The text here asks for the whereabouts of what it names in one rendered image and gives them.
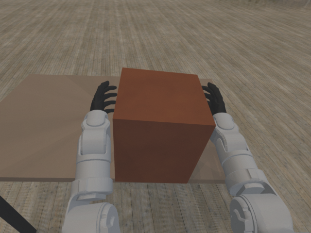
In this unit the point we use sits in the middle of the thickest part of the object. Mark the table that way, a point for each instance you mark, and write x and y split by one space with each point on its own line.
40 124

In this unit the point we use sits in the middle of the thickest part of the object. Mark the carton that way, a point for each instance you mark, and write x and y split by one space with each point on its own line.
161 125

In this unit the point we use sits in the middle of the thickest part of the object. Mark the robot left upper arm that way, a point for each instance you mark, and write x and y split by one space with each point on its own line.
92 218

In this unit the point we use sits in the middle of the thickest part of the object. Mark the robot right upper arm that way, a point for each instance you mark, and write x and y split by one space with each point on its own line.
259 213

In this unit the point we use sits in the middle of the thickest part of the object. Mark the robot left forearm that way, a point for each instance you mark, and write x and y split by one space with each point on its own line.
92 177

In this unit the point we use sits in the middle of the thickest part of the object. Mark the robot right forearm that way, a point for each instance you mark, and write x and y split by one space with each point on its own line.
241 171

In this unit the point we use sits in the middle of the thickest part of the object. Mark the robot left hand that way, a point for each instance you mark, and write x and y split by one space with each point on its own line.
100 96

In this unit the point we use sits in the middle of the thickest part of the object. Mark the robot right hand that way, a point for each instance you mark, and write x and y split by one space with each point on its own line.
216 103

